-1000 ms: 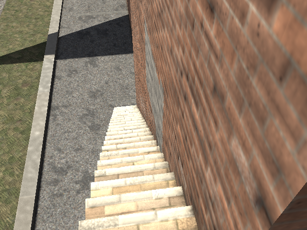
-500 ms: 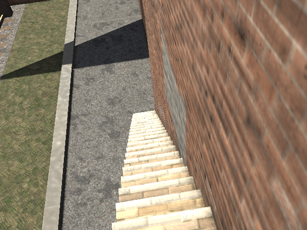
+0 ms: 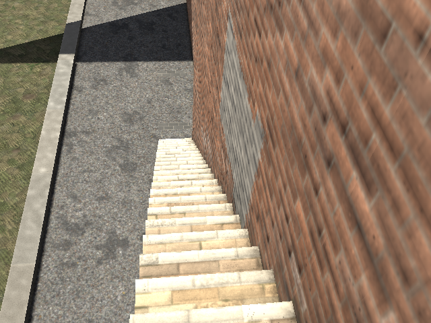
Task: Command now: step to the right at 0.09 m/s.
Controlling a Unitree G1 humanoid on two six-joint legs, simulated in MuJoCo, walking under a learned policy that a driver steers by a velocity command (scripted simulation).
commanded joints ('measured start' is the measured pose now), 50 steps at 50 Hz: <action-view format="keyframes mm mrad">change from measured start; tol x64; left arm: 1 -7 107 30 -91 32 -1 -16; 32 600 98 7 -99 -67 -216 -38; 41 -283 -20 -34 -322 112 -200 -191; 50 706 59 -38 -123 93 -94 -141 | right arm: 1 -80 -192 -28 -152 0 -27 -24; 30 -589 -219 -44 -124 -81 -84 32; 39 676 -311 -131 230 -3 -114 -60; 50 -383 -248 -36 -227 12 -231 -49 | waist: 1 1 111 -77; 33 163 18 -59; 39 -578 248 -264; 50 259 -92 -1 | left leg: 1 26 290 -211 -148 406 258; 33 -1070 -74 23 181 40 6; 40 1090 265 -405 -27 299 343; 46 -1300 -218 156 357 -256 14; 50 -1091 -119 143 371 -342 29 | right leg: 1 -75 -23 159 -250 238 46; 9 -75 0 245 -299 -134 -3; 16 621 50 -76 -1099 361 8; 18 713 -244 593 -1029 1386 -362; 24 230 -109 389 -803 953 -119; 33 1148 -43 454 -646 809 16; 38 18 157 108 -271 869 246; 41 -922 31 216 -56 -247 117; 46 1222 -50 -8 -644 1150 130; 50 869 -71 -5 -1032 771 115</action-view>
